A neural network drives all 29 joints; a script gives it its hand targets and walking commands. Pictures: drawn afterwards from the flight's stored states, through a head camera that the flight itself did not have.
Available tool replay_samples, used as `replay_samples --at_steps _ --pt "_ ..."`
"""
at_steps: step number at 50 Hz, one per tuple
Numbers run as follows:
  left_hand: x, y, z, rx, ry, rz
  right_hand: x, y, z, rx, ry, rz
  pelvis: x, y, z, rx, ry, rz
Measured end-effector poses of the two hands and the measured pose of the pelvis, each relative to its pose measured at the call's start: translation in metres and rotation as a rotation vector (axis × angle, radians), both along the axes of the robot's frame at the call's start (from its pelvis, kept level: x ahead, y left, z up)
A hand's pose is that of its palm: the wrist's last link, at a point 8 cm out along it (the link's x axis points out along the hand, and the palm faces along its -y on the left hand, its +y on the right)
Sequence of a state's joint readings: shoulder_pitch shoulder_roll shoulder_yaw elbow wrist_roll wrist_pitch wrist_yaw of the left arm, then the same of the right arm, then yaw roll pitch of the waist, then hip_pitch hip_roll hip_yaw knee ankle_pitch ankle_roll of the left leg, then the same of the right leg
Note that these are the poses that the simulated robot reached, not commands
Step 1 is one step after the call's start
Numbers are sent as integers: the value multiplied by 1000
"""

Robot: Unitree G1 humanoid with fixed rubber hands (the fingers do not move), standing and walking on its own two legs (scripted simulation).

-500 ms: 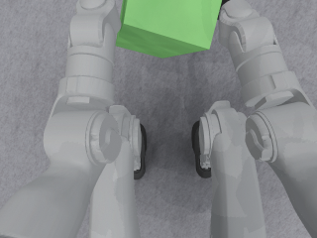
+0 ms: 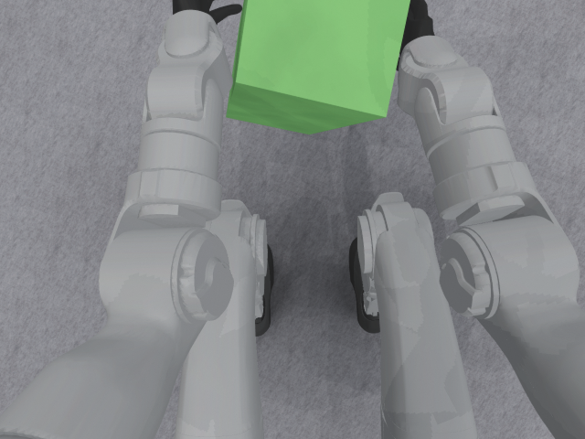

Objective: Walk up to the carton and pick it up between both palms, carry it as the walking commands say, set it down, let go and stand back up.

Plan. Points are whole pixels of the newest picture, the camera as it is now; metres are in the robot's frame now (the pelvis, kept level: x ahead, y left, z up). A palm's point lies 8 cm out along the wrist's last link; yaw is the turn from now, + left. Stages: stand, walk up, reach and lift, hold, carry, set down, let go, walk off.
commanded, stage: reach and lift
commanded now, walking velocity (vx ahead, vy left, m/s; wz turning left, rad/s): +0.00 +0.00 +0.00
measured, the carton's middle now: (294, 59) +0.54 +0.01 -0.14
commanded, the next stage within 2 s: none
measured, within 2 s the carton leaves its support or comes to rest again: neither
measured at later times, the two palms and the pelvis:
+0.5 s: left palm out of the picture +0.52 +0.12 +0.03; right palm (429, 33) +0.50 -0.11 -0.01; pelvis +0.00 +0.00 +0.05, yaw +0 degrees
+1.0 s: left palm out of the picture +0.49 +0.12 +0.10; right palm (473, 14) +0.48 -0.11 +0.06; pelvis +0.01 +0.00 +0.11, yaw +0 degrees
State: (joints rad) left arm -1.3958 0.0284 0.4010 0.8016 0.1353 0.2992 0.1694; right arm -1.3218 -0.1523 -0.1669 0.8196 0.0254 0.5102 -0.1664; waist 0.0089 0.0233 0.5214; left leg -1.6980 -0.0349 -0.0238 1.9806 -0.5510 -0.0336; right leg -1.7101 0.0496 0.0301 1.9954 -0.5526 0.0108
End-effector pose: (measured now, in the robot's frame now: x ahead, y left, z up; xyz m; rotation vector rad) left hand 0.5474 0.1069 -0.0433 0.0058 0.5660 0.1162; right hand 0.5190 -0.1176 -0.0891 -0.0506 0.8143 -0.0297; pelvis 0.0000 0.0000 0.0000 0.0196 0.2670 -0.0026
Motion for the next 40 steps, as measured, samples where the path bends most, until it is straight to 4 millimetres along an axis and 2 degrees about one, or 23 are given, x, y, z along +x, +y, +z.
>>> replay_samples --at_steps 11,19,23,34,40 --pt "-16 2 18 -29 10 18 -15 1 22 -2 1 -8 2 -1 24 2 -24 -2" --pt "-26 7 53 -45 -23 31 -19 5 62 -18 -36 -9 -3 0 37 0 -76 -4" --pt "-26 11 69 -18 -22 25 -20 9 75 4 -33 -22 -3 1 46 0 -57 -4" --pt "-24 15 93 -9 10 28 -17 13 99 -6 -8 -3 10 2 76 -3 4 -4" --pt "-33 11 101 -51 20 47 -28 9 107 -7 -2 -7 14 1 91 -4 -22 -5"
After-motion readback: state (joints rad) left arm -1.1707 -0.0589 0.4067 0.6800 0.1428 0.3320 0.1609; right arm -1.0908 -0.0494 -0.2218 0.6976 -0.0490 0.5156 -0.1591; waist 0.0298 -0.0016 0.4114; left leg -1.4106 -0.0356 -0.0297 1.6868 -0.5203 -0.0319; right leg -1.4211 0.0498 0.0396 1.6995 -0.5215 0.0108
